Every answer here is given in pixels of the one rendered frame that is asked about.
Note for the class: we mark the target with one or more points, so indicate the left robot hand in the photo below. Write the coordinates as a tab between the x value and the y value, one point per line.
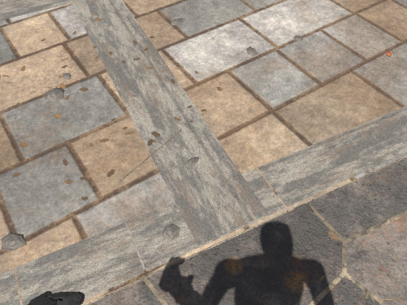
60	298

